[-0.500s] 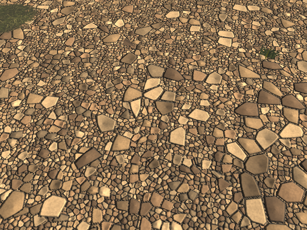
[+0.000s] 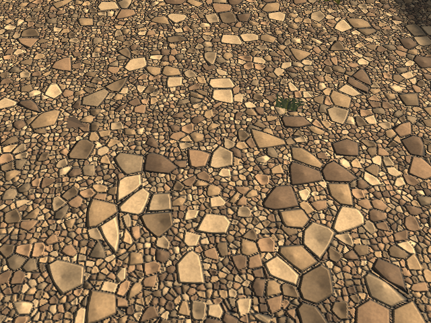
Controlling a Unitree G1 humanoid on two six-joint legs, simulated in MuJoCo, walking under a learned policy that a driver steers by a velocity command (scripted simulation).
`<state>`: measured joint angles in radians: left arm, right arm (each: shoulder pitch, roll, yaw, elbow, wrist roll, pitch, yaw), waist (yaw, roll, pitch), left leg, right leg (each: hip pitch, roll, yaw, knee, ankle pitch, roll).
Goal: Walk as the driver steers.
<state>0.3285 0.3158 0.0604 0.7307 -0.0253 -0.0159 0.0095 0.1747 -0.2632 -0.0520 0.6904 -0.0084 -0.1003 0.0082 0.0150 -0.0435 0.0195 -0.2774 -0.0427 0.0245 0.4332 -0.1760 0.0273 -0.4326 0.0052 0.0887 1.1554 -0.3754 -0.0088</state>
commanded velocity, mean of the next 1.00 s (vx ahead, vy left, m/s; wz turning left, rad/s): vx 0.50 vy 0.00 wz -0.02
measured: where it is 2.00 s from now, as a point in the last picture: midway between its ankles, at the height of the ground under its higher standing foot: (226, 180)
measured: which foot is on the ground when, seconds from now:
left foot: down 0.00-0.38, up 0.40-0.90, down 0.92-1.00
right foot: up 0.00-0.34, down 0.36-0.94, up 0.96-1.00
